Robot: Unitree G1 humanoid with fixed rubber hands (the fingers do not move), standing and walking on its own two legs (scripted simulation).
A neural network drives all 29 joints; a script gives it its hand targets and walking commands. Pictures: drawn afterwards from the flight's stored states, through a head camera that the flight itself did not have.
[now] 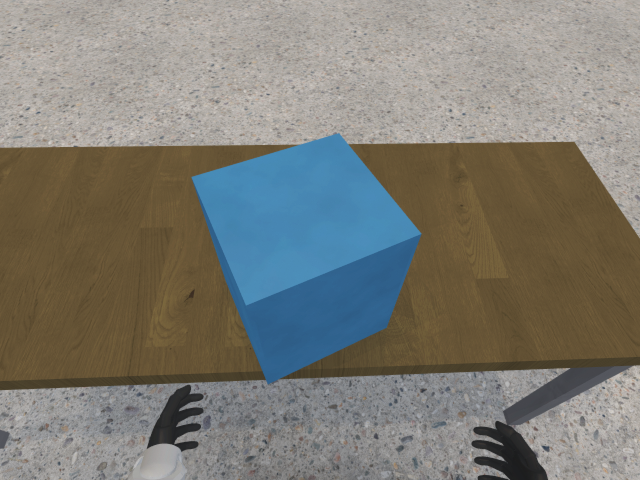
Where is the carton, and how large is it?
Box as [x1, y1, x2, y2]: [191, 133, 420, 383]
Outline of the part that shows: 338,133 191,177 226,282 267,383 386,327 420,236 420,232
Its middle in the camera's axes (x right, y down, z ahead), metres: -0.03 +0.03 +0.56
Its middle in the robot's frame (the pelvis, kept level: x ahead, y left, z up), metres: +0.40 +0.05 +0.00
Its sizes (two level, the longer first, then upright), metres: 0.210 0.200 0.250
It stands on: a table, 0.64 m high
